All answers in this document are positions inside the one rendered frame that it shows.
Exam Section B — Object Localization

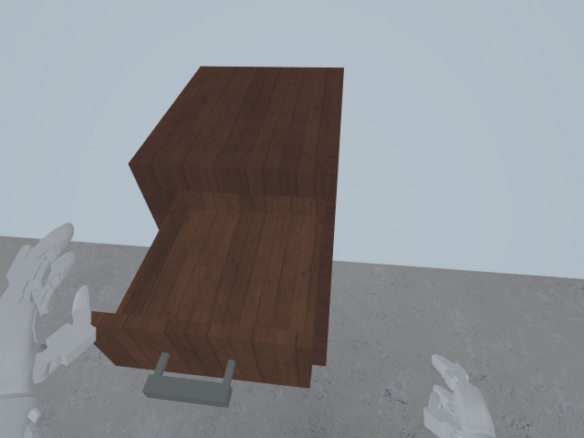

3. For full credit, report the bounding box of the cabinet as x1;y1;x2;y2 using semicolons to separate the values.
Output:
128;67;344;366

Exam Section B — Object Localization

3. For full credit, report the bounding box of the drawer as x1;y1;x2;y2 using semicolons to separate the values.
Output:
72;191;326;389

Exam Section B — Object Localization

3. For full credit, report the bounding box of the left robot forearm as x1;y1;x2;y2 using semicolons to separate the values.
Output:
0;393;43;438

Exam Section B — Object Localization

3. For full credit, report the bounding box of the robot right hand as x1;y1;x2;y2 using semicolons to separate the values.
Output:
423;354;495;438

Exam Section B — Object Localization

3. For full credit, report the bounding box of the robot left hand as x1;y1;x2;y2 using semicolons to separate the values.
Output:
0;223;96;395

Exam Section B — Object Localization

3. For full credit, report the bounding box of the handle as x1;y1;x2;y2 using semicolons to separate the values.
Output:
142;352;235;408

